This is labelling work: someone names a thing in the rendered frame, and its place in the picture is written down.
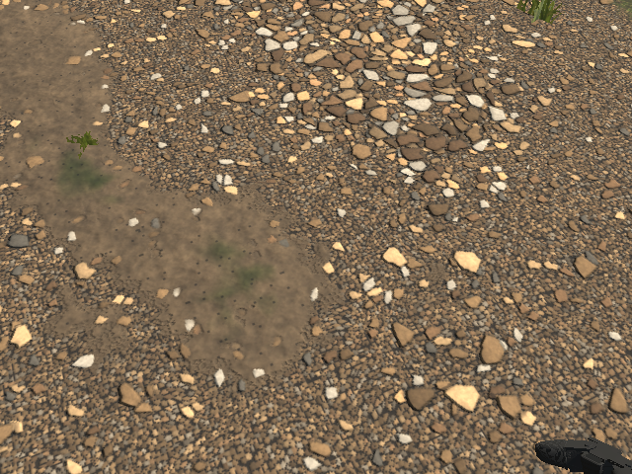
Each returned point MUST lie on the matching robot right hand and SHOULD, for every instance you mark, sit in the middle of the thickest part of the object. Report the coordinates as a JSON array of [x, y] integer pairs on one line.
[[590, 457]]

